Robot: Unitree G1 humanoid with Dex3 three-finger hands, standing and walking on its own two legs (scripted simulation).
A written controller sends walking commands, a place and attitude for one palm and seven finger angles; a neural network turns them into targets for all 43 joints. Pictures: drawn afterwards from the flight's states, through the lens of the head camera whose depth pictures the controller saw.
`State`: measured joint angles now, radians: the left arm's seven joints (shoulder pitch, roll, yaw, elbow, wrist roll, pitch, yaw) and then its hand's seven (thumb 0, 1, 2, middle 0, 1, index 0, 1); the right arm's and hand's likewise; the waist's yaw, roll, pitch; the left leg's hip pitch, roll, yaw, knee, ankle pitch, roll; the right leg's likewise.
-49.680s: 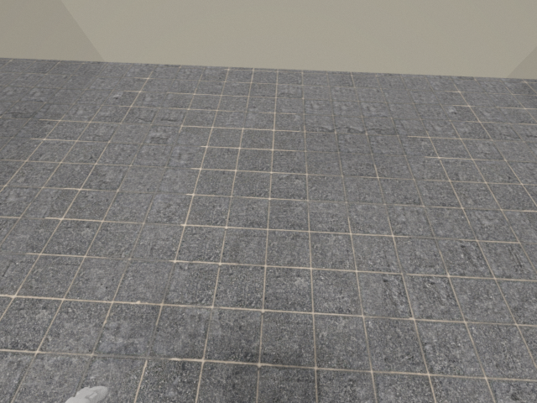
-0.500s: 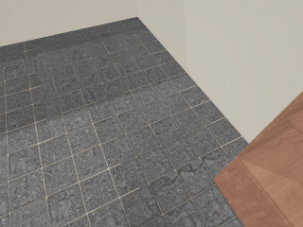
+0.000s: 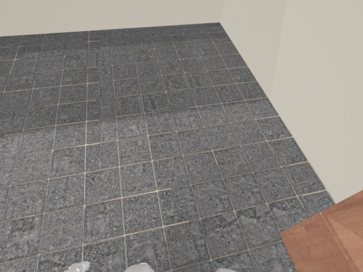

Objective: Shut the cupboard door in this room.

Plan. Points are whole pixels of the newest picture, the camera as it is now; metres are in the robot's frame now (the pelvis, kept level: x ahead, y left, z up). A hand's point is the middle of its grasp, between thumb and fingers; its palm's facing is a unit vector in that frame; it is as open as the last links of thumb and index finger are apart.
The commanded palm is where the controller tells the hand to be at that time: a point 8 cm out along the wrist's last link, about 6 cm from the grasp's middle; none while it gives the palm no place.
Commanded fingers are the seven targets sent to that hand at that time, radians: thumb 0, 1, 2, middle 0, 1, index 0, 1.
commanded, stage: turn or walk to find it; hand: left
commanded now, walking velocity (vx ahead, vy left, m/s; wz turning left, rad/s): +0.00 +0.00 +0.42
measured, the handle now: out of the picture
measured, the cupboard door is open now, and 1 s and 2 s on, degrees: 61 46 46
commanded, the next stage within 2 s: none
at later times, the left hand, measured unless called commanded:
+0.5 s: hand out of the picture +0.07 +0.16 -0.13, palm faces +0.19 -0.95 -0.25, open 7.3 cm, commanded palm none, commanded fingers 0.00 0.90 0.90 -0.20 -0.30 -0.20 -0.30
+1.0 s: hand out of the picture -0.11 +0.17 -0.16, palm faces +0.50 -0.83 -0.27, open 7.3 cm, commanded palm none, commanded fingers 0.00 0.90 0.90 -0.20 -0.30 -0.20 -0.30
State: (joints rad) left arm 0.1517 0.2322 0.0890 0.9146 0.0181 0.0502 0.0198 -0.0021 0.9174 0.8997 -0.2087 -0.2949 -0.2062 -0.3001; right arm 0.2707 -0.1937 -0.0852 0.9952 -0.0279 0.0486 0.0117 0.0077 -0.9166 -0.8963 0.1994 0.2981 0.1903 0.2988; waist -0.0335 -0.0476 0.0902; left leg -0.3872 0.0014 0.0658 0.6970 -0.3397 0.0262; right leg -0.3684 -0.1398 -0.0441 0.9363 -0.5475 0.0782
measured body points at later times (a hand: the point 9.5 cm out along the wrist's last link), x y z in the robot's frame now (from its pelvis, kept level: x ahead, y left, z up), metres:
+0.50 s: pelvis +0.00 -0.04 +0.02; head +0.05 -0.07 +0.46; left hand +0.06 +0.21 -0.11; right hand +0.07 -0.27 -0.15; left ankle +0.00 +0.09 -0.69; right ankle +0.01 -0.13 -0.72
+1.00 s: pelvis -0.01 -0.02 +0.01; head +0.03 +0.01 +0.46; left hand -0.14 +0.21 -0.14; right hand +0.23 -0.19 -0.11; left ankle -0.08 +0.07 -0.72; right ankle +0.01 -0.14 -0.69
